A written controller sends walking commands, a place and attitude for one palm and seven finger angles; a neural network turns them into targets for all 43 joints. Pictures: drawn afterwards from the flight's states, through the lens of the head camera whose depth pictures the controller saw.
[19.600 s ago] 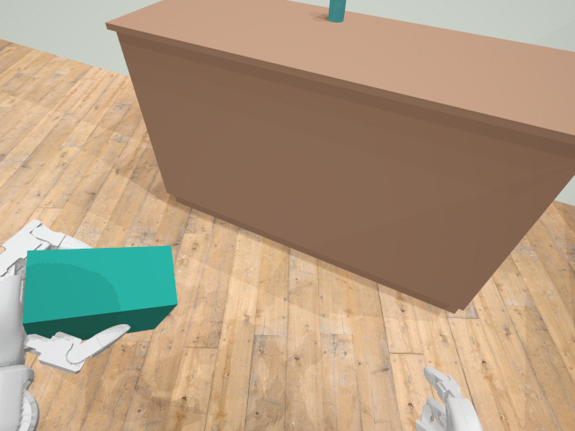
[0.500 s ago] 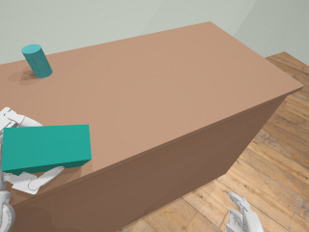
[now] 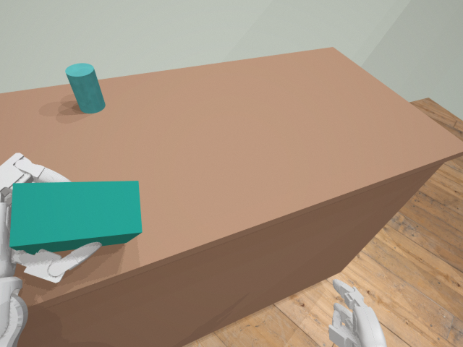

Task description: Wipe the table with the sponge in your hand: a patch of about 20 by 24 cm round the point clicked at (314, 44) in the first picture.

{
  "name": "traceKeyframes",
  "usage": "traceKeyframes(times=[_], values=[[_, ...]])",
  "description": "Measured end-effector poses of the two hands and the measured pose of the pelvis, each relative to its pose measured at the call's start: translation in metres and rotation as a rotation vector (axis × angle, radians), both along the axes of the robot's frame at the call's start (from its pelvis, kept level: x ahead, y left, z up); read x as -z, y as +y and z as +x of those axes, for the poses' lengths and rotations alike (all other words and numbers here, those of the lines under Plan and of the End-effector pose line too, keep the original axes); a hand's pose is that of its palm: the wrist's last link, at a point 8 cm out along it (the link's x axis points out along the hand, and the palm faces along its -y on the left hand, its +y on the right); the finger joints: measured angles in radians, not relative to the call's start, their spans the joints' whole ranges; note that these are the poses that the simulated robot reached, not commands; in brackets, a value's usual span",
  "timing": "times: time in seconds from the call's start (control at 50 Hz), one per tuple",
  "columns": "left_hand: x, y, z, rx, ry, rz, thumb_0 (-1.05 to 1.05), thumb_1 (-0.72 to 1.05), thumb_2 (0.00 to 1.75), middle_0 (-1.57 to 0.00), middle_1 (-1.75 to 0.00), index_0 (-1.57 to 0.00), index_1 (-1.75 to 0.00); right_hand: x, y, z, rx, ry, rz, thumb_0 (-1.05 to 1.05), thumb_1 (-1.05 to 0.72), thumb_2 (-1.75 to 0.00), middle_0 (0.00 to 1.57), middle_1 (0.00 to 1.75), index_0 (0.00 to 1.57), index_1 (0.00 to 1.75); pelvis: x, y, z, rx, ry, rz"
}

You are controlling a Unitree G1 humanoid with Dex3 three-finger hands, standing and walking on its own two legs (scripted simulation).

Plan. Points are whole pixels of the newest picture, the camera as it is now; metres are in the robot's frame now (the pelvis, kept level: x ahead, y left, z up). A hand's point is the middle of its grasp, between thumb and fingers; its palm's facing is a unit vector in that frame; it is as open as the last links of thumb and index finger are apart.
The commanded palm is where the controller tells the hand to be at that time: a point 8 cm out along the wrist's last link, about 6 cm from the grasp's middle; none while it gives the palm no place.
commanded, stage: come to a stop and stand still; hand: left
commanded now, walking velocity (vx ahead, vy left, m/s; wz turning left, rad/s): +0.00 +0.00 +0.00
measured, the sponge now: (98, 217) +0.24 +0.21 +0.15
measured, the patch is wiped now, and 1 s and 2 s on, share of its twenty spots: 0.00 0.00 0.00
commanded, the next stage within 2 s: look again from close up in 0.10 s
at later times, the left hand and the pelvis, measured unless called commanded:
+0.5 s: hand (58, 229) +0.21 +0.24 +0.17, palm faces +0.41 -0.85 -0.33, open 10.5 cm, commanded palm +0.15 +0.27 +0.18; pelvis -0.01 -0.01 +0.00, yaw +0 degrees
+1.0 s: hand (64, 227) +0.20 +0.22 +0.19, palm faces +0.47 -0.67 -0.58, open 10.5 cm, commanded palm +0.15 +0.25 +0.21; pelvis -0.02 -0.06 -0.01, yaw +2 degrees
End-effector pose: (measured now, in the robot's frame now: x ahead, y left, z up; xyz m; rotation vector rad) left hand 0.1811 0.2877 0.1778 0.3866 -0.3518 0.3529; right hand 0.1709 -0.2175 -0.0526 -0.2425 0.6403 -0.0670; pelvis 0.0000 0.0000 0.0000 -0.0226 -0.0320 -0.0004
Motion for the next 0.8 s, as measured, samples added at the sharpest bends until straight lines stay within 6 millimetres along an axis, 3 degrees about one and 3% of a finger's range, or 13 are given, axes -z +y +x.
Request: traceKeyframes(times=[0.38, 0.6, 0.66, 0.74, 0.8], values=[[-0.002, -0.007, -0.013, -0.024, 0.014, 0.019, -0.01, -0.52, 1.02, -0.67, -1.36, -0.69, -1.37, 0.012, -0.010, -0.027, 0.020, 0.057, 0.007, 0.01, -0.90, -0.89, 0.21, 0.30, 0.21, 0.30, -0.001, -0.006, -0.009, -0.003, -0.007, 0.005], [-0.002, -0.015, -0.017, -0.034, 0.028, 0.016, -0.01, -0.52, 1.02, -0.67, -1.36, -0.69, -1.37, 0.008, -0.025, -0.023, 0.028, 0.031, -0.005, 0.01, -0.90, -0.89, 0.21, 0.30, 0.21, 0.30, -0.002, -0.015, -0.011, -0.001, -0.004, 0.007], [-0.024, -0.006, -0.004, -0.025, 0.004, 0.161, -0.01, -0.52, 1.02, -0.67, -1.36, -0.69, -1.36, 0.011, -0.022, -0.022, -0.056, 0.047, -0.032, 0.01, -0.90, -0.89, 0.21, 0.30, 0.20, 0.30, 0.001, -0.021, -0.016, -0.038, 0.000, 0.017], [-0.041, 0.012, 0.009, -0.105, 0.042, 0.070, -0.02, -0.52, 1.02, -0.68, -1.36, -0.69, -1.36, 0.021, -0.023, -0.014, -0.113, 0.062, -0.003, 0.01, -0.90, -0.89, 0.21, 0.30, 0.21, 0.30, 0.002, -0.027, -0.019, -0.026, -0.006, 0.029], [-0.035, -0.007, 0.006, -0.114, 0.131, 0.098, -0.01, -0.52, 1.02, -0.67, -1.36, -0.69, -1.36, 0.021, -0.026, -0.003, -0.108, 0.023, 0.031, 0.02, -0.90, -0.89, 0.21, 0.30, 0.21, 0.30, 0.003, -0.031, -0.019, -0.018, -0.009, 0.033]])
